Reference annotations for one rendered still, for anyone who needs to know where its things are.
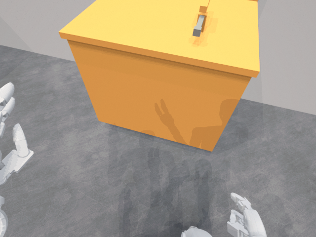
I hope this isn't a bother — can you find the left robot hand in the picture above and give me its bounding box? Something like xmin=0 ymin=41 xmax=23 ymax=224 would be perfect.
xmin=0 ymin=82 xmax=34 ymax=186

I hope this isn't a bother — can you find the counter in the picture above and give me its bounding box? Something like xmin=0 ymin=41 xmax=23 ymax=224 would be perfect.
xmin=59 ymin=0 xmax=260 ymax=152

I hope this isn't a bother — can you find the right robot hand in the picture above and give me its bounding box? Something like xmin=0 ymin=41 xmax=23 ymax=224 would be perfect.
xmin=227 ymin=193 xmax=267 ymax=237

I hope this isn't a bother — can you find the tap lever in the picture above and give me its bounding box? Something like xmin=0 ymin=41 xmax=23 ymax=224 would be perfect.
xmin=193 ymin=15 xmax=205 ymax=37

